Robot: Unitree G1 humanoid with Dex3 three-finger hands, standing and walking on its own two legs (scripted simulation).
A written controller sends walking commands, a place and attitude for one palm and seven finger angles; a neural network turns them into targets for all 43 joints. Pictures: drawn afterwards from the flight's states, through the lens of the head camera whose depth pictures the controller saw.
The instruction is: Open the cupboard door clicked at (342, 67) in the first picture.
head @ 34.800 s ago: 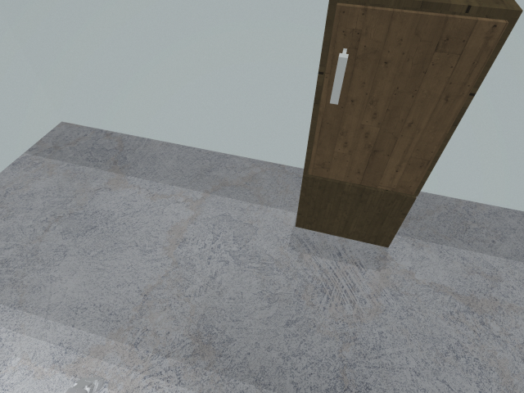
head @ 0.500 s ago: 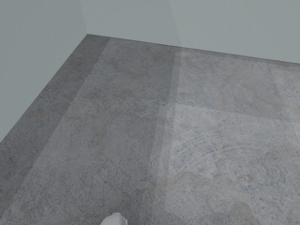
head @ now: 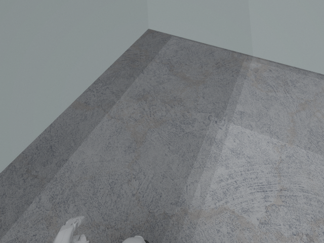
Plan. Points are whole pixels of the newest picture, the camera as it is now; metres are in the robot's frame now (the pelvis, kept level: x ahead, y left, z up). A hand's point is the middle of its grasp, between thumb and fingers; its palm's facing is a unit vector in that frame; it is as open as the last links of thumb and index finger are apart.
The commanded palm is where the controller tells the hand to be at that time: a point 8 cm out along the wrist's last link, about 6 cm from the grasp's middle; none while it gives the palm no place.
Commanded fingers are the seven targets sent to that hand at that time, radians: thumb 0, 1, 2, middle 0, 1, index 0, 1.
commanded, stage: turn to face it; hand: left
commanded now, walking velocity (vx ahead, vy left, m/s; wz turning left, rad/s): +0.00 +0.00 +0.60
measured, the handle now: out of the picture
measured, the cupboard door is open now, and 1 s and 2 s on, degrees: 45 45 45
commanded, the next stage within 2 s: none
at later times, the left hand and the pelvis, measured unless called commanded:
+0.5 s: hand out of the picture +0.04 +0.22 -0.16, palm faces +0.33 -0.90 -0.27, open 7.4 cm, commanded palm none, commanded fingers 0.00 0.90 0.90 -0.20 -0.30 -0.20 -0.30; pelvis +0.04 -0.01 +0.00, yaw +19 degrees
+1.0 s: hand out of the picture -0.01 +0.18 -0.18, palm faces +0.62 -0.75 -0.22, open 7.4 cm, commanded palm none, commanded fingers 0.00 0.90 0.90 -0.20 -0.30 -0.20 -0.30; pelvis +0.07 -0.02 +0.00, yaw +39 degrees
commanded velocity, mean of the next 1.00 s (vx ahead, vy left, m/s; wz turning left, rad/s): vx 0.00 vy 0.00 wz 0.60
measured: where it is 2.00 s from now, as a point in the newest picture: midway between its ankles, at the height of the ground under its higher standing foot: outside the picture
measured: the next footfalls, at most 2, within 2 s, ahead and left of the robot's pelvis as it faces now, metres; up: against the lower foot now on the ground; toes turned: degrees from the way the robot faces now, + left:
left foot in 0.30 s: +0.06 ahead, +0.12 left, +0.00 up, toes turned +18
right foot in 0.60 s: +0.16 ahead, -0.13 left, +0.00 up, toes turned +20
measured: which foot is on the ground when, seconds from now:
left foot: up 0.00-0.28, down 0.30-0.60, up 0.62-0.90, down 0.92-1.00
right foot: down 0.00-0.30, up 0.32-0.58, down 0.60-0.92, up 0.94-1.00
